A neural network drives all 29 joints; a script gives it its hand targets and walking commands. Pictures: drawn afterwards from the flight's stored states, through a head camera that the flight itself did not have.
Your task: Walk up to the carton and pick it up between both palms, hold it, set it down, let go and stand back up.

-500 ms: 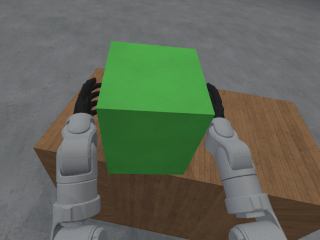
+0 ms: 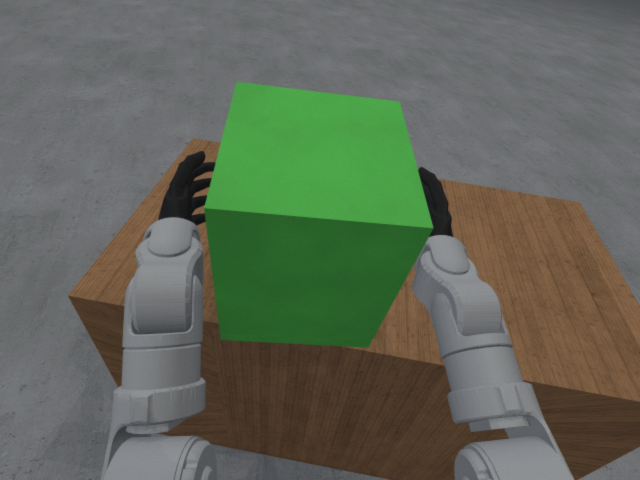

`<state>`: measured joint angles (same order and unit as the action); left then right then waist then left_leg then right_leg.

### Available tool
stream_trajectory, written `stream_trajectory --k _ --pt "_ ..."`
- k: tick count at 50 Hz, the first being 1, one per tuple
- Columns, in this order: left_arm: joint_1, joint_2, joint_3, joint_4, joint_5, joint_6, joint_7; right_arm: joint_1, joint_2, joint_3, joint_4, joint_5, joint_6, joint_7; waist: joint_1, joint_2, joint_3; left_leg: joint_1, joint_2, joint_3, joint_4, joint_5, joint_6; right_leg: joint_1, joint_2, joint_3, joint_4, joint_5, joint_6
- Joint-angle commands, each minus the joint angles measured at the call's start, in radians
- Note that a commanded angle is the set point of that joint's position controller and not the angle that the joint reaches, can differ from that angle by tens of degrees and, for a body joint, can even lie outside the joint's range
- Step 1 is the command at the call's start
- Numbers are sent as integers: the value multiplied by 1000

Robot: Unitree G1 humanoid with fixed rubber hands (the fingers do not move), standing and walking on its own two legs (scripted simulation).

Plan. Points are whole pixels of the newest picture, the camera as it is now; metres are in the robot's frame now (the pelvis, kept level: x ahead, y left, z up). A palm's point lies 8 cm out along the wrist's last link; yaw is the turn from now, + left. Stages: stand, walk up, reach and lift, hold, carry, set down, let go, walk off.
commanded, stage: hold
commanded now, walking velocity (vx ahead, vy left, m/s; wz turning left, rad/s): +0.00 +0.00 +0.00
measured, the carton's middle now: (307, 224) +0.40 +0.01 +0.15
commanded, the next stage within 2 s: set down in 1.88 s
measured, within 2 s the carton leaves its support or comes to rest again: neither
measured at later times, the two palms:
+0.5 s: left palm (176, 222) +0.36 +0.16 +0.18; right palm (426, 232) +0.36 -0.13 +0.17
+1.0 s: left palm (174, 224) +0.35 +0.17 +0.18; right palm (423, 227) +0.37 -0.12 +0.17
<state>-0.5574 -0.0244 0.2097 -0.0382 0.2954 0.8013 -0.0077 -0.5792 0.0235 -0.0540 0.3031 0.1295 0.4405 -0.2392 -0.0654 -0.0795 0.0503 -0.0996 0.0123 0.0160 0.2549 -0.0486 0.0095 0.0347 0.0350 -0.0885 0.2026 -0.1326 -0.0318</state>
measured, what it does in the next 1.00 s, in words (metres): stands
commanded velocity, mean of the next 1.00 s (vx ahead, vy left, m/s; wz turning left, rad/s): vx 0.00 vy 0.00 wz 0.00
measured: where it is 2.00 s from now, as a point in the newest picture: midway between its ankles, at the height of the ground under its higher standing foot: outside the picture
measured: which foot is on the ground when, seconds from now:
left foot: down 0.00-1.00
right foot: down 0.00-1.00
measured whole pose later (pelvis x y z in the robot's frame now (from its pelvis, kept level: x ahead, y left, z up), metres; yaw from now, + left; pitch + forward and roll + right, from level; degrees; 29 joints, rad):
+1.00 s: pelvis +0.01 +0.00 +0.00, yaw +0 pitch -5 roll -1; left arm -0.51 -0.05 0.23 -0.16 0.30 0.87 -0.01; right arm -0.58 -0.01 0.00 0.25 0.19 0.49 -0.26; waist -0.06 -0.08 0.05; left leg -0.11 0.01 0.01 0.27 -0.07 0.00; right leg 0.03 0.04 -0.10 0.19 -0.14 -0.04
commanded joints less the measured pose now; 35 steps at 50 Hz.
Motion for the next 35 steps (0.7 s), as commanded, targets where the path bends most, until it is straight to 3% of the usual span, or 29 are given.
stream_trajectory --k 1,14,17,24,35 --pt "-648 -434 -460 -211 -171 -90 -124 -726 340 324 -316 58 -94 57 -23 126 -508 350 -20 0 37 148 -12 -56 1 -12 -28 166 76" --pt "-599 -422 -442 -222 -154 -65 -138 -697 324 344 -329 90 -79 42 -18 106 -456 348 -22 -6 33 181 -23 -31 1 -13 -35 199 73" --pt "-603 -434 -425 -234 -152 -63 -132 -691 312 366 -306 105 -75 46 -6 87 -445 347 -23 -12 37 159 -22 -72 4 -18 -37 167 67" --pt "-633 -452 -433 -215 -160 -45 -109 -739 330 356 -284 110 -64 65 1 107 -444 349 -16 -6 41 108 -25 -136 7 -18 -41 71 62" --pt "-621 -452 -476 -304 -177 -38 -111 -700 348 381 -338 118 -46 55 -11 135 -535 394 -25 -8 79 269 -28 -97 15 -9 -24 220 68"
